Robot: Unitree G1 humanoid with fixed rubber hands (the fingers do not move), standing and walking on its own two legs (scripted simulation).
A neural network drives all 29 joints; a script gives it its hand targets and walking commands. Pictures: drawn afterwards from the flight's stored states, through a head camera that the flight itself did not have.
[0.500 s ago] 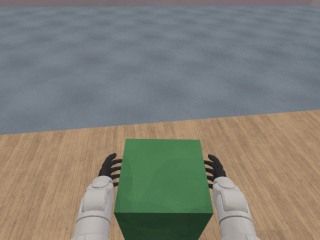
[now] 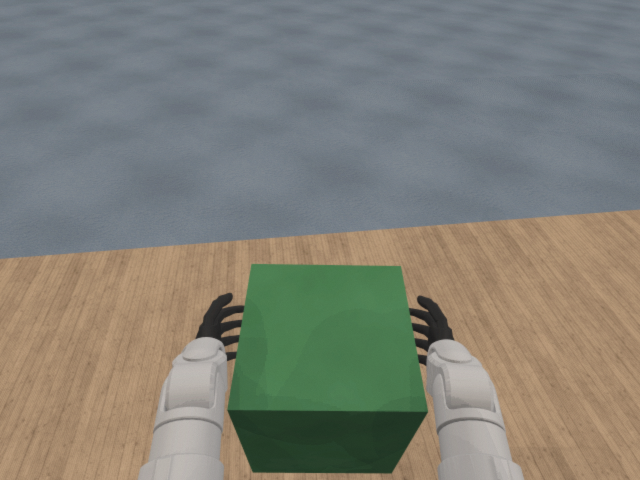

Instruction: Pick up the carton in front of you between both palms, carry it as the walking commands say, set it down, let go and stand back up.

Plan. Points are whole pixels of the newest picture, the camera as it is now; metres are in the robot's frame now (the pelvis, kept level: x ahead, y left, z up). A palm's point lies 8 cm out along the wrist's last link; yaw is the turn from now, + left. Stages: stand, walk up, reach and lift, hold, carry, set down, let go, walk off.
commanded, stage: reach and lift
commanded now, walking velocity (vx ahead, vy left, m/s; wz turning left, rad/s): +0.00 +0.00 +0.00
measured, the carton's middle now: (324, 372) +0.30 +0.00 -0.05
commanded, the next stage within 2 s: hold in 0.42 s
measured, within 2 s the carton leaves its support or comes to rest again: neither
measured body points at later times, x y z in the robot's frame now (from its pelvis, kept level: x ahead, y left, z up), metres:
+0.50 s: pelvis +0.01 +0.00 +0.00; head -0.03 +0.00 +0.45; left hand +0.31 +0.15 +0.04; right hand +0.31 -0.15 +0.04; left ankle +0.02 +0.13 -0.74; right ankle +0.02 -0.13 -0.74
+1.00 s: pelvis +0.00 +0.00 +0.00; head -0.05 +0.00 +0.45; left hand +0.30 +0.15 +0.05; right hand +0.30 -0.15 +0.05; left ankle +0.02 +0.13 -0.74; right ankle +0.02 -0.13 -0.74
